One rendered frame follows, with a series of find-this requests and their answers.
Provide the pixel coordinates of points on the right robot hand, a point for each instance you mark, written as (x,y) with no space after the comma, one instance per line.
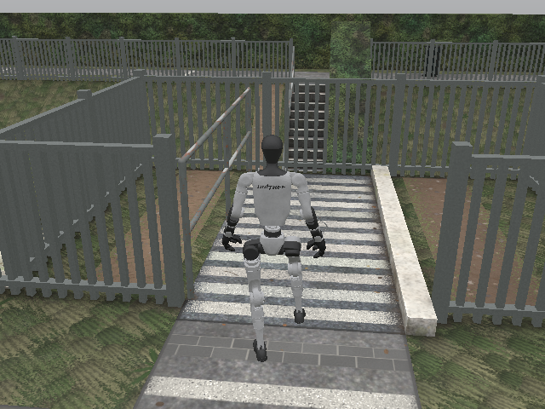
(317,245)

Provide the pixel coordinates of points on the robot left upper arm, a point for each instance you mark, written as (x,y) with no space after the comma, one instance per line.
(245,180)

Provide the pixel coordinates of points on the robot right forearm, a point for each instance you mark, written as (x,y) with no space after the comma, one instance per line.
(314,227)

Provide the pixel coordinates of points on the robot right foot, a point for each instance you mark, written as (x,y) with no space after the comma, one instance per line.
(299,317)

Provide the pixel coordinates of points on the robot torso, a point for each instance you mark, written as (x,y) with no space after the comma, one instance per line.
(272,195)

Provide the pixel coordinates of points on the left robot hand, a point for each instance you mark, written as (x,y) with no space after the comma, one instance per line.
(225,240)

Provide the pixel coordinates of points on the robot right upper arm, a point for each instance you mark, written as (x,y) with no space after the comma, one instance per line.
(299,180)

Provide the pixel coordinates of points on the robot left forearm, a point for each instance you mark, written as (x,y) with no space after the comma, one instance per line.
(230,225)

